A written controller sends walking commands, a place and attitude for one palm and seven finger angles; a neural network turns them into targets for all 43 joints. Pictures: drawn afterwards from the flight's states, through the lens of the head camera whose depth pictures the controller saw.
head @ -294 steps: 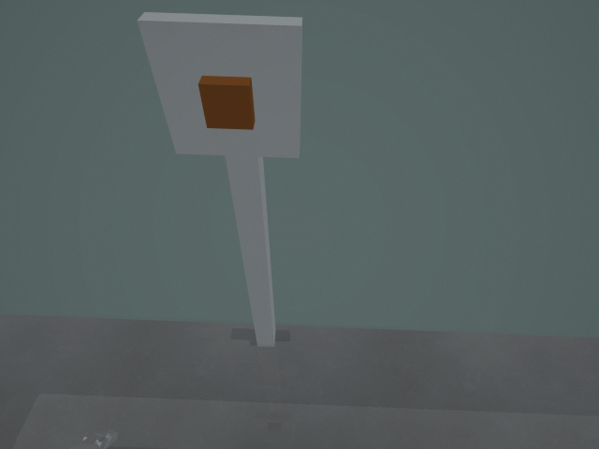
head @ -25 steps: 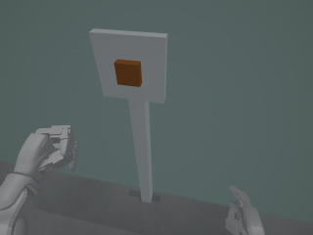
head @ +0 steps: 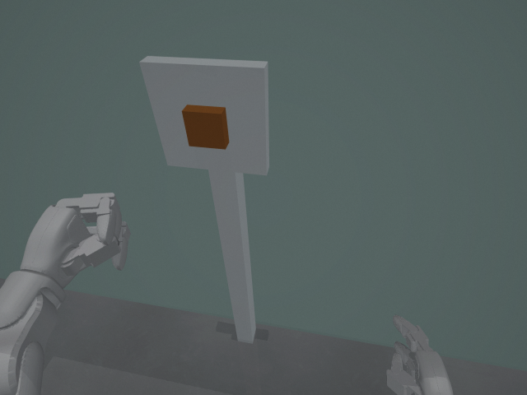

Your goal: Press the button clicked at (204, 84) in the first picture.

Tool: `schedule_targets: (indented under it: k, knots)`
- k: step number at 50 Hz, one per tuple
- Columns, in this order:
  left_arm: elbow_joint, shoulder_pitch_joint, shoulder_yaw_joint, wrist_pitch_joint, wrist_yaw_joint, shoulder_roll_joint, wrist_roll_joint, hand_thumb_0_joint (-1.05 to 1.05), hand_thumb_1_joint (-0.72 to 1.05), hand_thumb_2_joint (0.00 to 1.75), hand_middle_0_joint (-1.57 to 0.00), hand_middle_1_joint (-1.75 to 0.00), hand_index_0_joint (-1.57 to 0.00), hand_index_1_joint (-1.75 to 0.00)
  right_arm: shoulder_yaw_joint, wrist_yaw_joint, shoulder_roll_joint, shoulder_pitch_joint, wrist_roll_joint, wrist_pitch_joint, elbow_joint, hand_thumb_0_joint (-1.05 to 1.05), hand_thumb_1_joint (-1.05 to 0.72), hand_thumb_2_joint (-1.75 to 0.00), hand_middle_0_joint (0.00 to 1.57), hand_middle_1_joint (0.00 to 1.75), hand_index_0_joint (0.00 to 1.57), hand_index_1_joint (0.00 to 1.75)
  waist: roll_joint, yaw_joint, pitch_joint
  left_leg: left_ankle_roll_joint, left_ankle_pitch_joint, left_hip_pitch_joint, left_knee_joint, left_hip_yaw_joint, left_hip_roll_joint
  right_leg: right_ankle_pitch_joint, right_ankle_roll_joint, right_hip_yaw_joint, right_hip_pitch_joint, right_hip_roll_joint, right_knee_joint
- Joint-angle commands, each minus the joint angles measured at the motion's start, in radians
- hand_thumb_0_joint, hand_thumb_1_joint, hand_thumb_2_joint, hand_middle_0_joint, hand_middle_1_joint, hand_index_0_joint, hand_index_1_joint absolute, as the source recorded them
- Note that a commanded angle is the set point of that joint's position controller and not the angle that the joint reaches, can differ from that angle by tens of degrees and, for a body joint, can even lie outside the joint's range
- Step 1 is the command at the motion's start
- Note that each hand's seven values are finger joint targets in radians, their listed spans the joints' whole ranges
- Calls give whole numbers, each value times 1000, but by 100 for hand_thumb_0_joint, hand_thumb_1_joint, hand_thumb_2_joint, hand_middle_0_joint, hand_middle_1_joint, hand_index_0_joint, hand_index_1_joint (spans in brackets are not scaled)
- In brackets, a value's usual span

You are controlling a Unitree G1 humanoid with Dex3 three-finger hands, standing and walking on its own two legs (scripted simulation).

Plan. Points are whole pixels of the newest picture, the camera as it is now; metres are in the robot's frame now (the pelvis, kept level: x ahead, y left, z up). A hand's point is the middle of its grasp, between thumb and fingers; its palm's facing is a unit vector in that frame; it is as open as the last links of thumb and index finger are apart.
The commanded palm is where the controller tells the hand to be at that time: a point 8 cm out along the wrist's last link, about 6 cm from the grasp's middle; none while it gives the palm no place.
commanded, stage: raise the hand and make a fist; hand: left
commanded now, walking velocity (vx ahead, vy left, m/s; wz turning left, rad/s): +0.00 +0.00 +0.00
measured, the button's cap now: (207, 126) +0.50 +0.17 +0.20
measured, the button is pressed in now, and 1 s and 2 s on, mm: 0 0 0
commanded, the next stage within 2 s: aim a knuckle at the button in 0.06 s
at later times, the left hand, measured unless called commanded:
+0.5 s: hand (147, 215) +0.28 +0.20 +0.18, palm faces -0.05 -1.00 -0.07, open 3.1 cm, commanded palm +0.26 +0.24 +0.19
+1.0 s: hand (179, 191) +0.34 +0.17 +0.17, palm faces -0.06 -1.00 -0.03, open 3.1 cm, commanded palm +0.33 +0.22 +0.17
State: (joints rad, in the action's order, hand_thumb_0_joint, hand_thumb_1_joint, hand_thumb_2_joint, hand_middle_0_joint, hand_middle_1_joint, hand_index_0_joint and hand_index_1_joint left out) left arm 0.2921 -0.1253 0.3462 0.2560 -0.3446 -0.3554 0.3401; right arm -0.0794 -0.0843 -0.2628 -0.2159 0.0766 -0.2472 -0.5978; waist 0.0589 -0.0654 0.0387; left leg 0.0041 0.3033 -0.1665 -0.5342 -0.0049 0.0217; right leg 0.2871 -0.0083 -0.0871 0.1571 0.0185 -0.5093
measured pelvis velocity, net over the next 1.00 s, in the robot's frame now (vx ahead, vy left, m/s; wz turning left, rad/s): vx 0.01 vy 0.00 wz -0.01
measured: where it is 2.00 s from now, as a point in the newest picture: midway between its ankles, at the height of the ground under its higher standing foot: outside the picture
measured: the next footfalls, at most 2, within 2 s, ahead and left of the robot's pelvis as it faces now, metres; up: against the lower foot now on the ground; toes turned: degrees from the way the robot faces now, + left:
none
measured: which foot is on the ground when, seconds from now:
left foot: down 0.00-1.00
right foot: down 0.00-1.00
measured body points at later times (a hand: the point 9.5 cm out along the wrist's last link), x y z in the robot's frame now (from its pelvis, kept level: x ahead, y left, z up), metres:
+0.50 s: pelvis +0.00 +0.00 +0.00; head -0.03 -0.02 +0.45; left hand +0.28 +0.25 +0.19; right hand +0.20 -0.22 -0.06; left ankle -0.01 +0.12 -0.74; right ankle +0.00 -0.11 -0.74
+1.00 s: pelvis +0.01 +0.00 +0.00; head -0.01 -0.01 +0.45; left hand +0.34 +0.23 +0.18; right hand +0.18 -0.23 -0.08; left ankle -0.01 +0.12 -0.74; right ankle +0.00 -0.11 -0.74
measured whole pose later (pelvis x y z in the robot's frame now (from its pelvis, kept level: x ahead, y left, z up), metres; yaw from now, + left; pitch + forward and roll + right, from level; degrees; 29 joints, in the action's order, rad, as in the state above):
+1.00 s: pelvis +0.01 +0.00 +0.00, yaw -1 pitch -2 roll +0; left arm -0.13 0.28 0.21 0.22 -0.23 -0.28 0.24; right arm -0.06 -0.09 -0.25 -0.22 0.07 -0.16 -0.62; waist 0.04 -0.03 0.03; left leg 0.00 0.30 -0.19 -0.51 -0.02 0.01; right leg 0.29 0.00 -0.07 0.19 0.03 -0.51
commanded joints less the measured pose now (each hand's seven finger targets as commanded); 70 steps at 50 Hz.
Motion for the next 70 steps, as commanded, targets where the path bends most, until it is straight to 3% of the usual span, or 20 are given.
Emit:
schedule_targets:
  k: [1, 8, 14, 18, 22, 24, 26, 28, 31, 35, 36, 40, 43, 49, 54, 56, 59, 66, 68, 70]
  knots:
    - [163, 241, 105, -64, 9, -211, 20, 0, 90, 90, -130, -150, -130, -150, 38, -12, -97, 168, 1, -65, 172, 0, -90, -90, 20, 30, 20, 30, -16, 5, 65, -36, -178, 30, 81, 23, -27, -148, 3, 23, 39, -18, 100]
    - [177, 243, 98, -58, -10, -206, 28, 0, 90, 90, -130, -150, -130, -150, 38, -11, -96, 176, 4, -66, 178, 0, -90, -90, 20, 30, 20, 30, -23, 8, 88, -39, -191, 39, 73, 19, -29, -174, 8, 27, 32, -13, 94]
    - [64, 406, 44, -68, 13, -186, 5, 0, 90, 90, -130, -150, -130, -150, 38, -24, -98, 166, 5, -61, 154, 0, -90, -90, 20, 30, 20, 30, -17, 32, 52, -40, -128, 29, 77, 23, -32, -87, 9, 34, 81, -14, 110]
    - [50, 501, -3, -81, 26, -162, -19, 0, 90, 90, -130, -150, -130, -150, 37, -28, -90, 168, 5, -58, 158, 0, -90, -90, 20, 30, 20, 30, 0, 35, 99, -40, -152, 53, 79, 24, -33, -124, 4, 30, 59, -12, 93]
    - [-19, 493, 43, -83, 33, -196, -23, 0, 90, 90, -130, -150, -130, -150, 41, -26, -94, 157, -1, -46, 156, 0, -90, -90, 20, 30, 20, 30, -54, 21, 146, -40, -215, 44, 73, 19, -31, -212, 2, 28, 13, -10, 74]
    - [-23, 480, 43, -84, 37, -180, -24, 0, 90, 90, -130, -150, -130, -150, 41, -19, -90, 162, -3, -41, 164, 0, -90, -90, 20, 30, 20, 30, -26, 12, 160, -36, -251, 49, 72, 15, -33, -264, -2, 22, 3, -7, 57]
    - [-67, 484, 49, -78, 47, -188, -29, 0, 90, 90, -130, -150, -130, -150, 42, -15, -95, 155, -1, -30, 157, 0, -90, -90, 20, 30, 20, 30, -68, 13, 148, -35, -257, 28, 71, 11, -29, -266, -1, 22, -1, -10, 60]
    - [-29, 531, 5, -80, 52, -150, -36, 0, 90, 90, -130, -150, -130, -150, 43, -12, -88, 162, 2, -27, 169, 0, -90, -90, 20, 30, 20, 30, 0, 20, 149, -34, -261, 50, 73, 7, -30, -273, -4, 22, 16, -8, 54]
    - [-70, 575, -15, -79, 71, -142, -47, 0, 90, 90, -130, -150, -130, -150, 46, -16, -94, 147, 1, -18, 157, 0, -90, -90, 20, 30, 20, 30, -65, 34, 140, -35, -247, 43, 74, 9, -25, -252, -1, 19, 28, -14, 61]
    - [-81, 647, -25, -87, 88, -140, -63, 0, 90, 90, -130, -150, -130, -150, 48, -20, -92, 144, -2, -6, 158, 0, -90, -90, 20, 30, 20, 30, -6, 37, 170, -33, -262, 65, 76, 7, -30, -266, -6, 23, 26, -11, 54]
    - [-94, 669, -27, -93, 92, -144, -65, 0, 90, 90, -130, -150, -130, -150, 50, -20, -94, 141, -3, -3, 152, 0, -90, -90, 20, 30, 20, 30, -54, 42, 174, -36, -270, 63, 72, 7, -26, -275, -6, 25, 18, -13, 56]
    - [-121, 678, -24, -105, 98, -139, -71, 0, 90, 90, -130, -150, -130, -150, 53, -17, -91, 137, -5, 8, 152, 0, -90, -90, 20, 30, 20, 30, -5, 36, 205, -32, -316, 76, 72, 3, -28, -328, -11, 24, -1, -10, 43]
    - [-148, 668, -32, -109, 101, -125, -72, 0, 90, 90, -130, -150, -130, -150, 54, -10, -91, 134, -6, 18, 154, 0, -90, -90, 20, 30, 20, 30, -31, 33, 206, -30, -332, 64, 72, 1, -26, -353, -11, 23, -12, -9, 41]
    - [-236, 829, -98, -103, 128, -83, -91, 0, 90, 90, -130, -150, -130, -150, 56, -19, -95, 120, -3, 43, 138, 0, -90, -90, 20, 30, 20, 30, -44, 66, 172, -32, -269, 65, 79, 9, -25, -276, -12, 25, 45, -14, 56]
    - [-295, 920, -101, -135, 156, -85, -108, 0, 90, 90, -130, -150, -130, -150, 56, -16, -91, 113, -8, 62, 131, 0, -90, -90, 20, 30, 20, 30, -26, 66, 207, -29, -279, 73, 80, 10, -24, -277, -17, 31, 33, -12, 54]
    - [-381, 933, -83, -140, 165, -105, -111, 0, 90, 90, -130, -150, -130, -150, 57, -17, -100, 96, -11, 74, 113, 0, -90, -90, 20, 30, 20, 30, -100, 70, 197, -34, -268, 49, 81, 10, -21, -270, -14, 31, 30, -16, 61]
    - [-400, 977, -92, -158, 169, -96, -119, 0, 90, 90, -130, -150, -130, -150, 58, -12, -96, 94, -10, 82, 122, 0, -90, -90, 20, 30, 20, 30, -32, 65, 229, -31, -289, 62, 81, 4, -25, -300, -19, 37, 17, -11, 53]
    - [-586, 1090, -74, -197, 173, -138, -127, 0, 90, 90, -130, -150, -130, -150, 67, -17, -115, 47, -8, 105, 97, 0, -90, -90, 20, 30, 20, 30, -108, 89, 197, -37, -230, 9, 82, 0, -19, -244, -15, 45, 42, -16, 70]
    - [-566, 1172, -132, -227, 170, -86, -137, 0, 90, 90, -130, -150, -130, -150, 68, -15, -106, 42, -6, 104, 101, 0, -90, -90, 20, 30, 20, 30, -15, 101, 231, -33, -243, 42, 78, 2, -21, -251, -20, 48, 56, -14, 60]
    - [-591, 1143, -96, -245, 175, -111, -135, 0, 90, 90, -130, -150, -130, -150, 75, -12, -109, 24, -10, 101, 97, 0, -90, -90, 20, 30, 20, 30, -21, 88, 269, -32, -280, 54, 70, 3, -20, -290, -23, 46, 36, -16, 52]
